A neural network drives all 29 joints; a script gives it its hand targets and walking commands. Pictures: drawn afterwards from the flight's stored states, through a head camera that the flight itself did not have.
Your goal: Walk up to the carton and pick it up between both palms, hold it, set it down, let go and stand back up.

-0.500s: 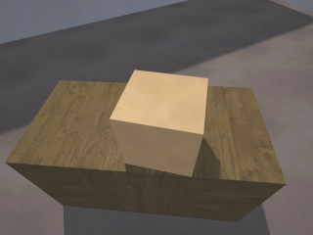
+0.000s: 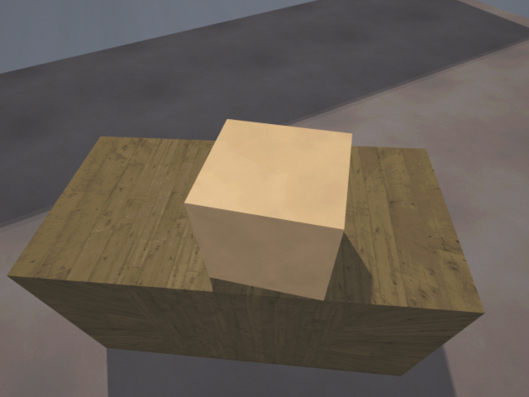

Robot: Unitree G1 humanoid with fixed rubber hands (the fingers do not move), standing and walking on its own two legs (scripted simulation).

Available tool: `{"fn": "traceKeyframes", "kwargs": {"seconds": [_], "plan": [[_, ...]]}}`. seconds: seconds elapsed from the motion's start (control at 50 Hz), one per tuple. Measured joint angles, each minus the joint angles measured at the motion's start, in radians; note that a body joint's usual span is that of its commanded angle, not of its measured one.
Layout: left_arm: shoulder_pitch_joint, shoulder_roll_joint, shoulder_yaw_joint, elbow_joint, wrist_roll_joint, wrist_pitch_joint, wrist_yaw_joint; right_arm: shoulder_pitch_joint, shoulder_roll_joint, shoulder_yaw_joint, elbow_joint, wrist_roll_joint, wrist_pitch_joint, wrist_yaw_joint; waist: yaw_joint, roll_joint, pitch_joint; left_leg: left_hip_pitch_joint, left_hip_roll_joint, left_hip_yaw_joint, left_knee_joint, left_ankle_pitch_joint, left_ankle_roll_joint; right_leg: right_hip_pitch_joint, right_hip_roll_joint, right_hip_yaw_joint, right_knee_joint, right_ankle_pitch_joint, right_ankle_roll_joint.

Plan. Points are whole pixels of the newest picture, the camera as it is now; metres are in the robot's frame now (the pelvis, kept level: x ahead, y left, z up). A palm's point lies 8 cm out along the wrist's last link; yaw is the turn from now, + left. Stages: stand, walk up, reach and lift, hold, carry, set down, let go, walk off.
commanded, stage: stand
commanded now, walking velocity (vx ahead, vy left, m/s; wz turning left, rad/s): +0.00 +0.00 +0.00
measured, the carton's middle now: (275, 210) +0.49 +0.00 -0.06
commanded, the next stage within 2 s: walk up in 0.90 s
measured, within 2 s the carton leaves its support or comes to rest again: neither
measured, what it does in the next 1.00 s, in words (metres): stands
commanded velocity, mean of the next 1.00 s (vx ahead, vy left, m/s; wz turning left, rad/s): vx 0.00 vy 0.00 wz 0.00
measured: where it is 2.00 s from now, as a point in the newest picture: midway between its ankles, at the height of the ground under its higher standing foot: outside the picture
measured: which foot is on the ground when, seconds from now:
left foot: down 0.00-1.00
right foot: down 0.00-1.00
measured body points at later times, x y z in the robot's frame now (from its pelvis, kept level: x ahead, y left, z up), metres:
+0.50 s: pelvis +0.00 +0.00 +0.00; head +0.01 +0.00 +0.45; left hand -0.03 +0.20 -0.16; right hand -0.02 -0.20 -0.16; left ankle +0.00 +0.12 -0.74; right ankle +0.00 -0.12 -0.74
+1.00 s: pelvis +0.01 +0.01 +0.00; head +0.02 +0.01 +0.45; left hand -0.01 +0.20 -0.16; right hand -0.02 -0.19 -0.16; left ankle +0.00 +0.12 -0.74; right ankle +0.00 -0.12 -0.74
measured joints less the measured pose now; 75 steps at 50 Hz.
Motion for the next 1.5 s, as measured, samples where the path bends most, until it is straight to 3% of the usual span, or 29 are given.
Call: {"fn": "traceKeyframes", "kwargs": {"seconds": [1.1, 1.18, 1.26, 1.3, 1.34, 1.4, 1.46, 1.5], "plan": [[0.014, 0.0, -0.008, -0.026, 0.012, -0.014, 0.01, -0.011, -0.006, -0.009, 0.012, -0.008, 0.001, 0.01, -0.005, 0.008, 0.012, 0.015, 0.0, 0.007, -0.001, -0.013, 0.009, 0.025, -0.001, 0.007, -0.027, 0.002, 0.008], [0.049, -0.011, -0.001, -0.066, 0.046, -0.036, 0.044, -0.028, -0.079, -0.016, -0.029, -0.058, 0.033, 0.02, 0.016, 0.042, 0.022, -0.097, 0.012, 0.02, 0.229, -0.191, -0.02, -0.014, 0.001, 0.024, 0.025, -0.02, 0.015], [0.079, 0.001, 0.01, -0.09, 0.051, -0.037, 0.059, -0.076, -0.16, -0.027, -0.09, -0.06, 0.053, 0.021, 0.023, 0.068, 0.047, -0.207, 0.051, -0.011, 0.404, -0.232, -0.045, -0.03, -0.015, 0.047, 0.054, -0.029, 0.045], [0.082, 0.023, 0.016, -0.103, 0.05, -0.027, 0.049, -0.103, -0.183, -0.029, -0.117, -0.046, 0.046, 0.022, 0.024, 0.059, 0.057, -0.207, 0.067, -0.013, 0.356, -0.2, -0.044, -0.048, -0.033, 0.069, 0.089, -0.044, 0.065], [0.081, 0.053, 0.021, -0.122, 0.045, -0.011, 0.034, -0.116, -0.196, -0.032, -0.146, -0.033, 0.032, 0.022, 0.026, 0.043, 0.057, -0.162, 0.066, 0.002, 0.227, -0.08, -0.034, -0.089, -0.052, 0.098, 0.171, -0.085, 0.075], [0.048, 0.114, 0.025, -0.154, 0.032, 0.015, 0.03, -0.138, -0.178, -0.032, -0.178, -0.017, 0.032, 0.015, 0.03, 0.01, 0.07, -0.172, 0.049, 0.046, 0.273, -0.068, -0.011, -0.183, -0.029, 0.137, 0.405, -0.286, 0.023], [0.023, 0.163, 0.032, -0.196, 0.029, 0.017, 0.027, -0.156, -0.14, -0.017, -0.19, -0.011, 0.046, 0.008, 0.025, -0.014, 0.076, -0.142, 0.048, 0.086, 0.244, -0.082, 0.007, -0.244, 0.003, 0.096, 0.584, -0.329, 0.008], [0.013, 0.178, 0.03, -0.217, 0.029, 0.013, 0.02, -0.156, -0.122, -0.002, -0.195, -0.016, 0.046, 0.011, 0.022, -0.016, 0.072, -0.121, 0.052, 0.105, 0.215, -0.069, 0.011, -0.232, 0.009, 0.05, 0.562, -0.319, 0.008]]}}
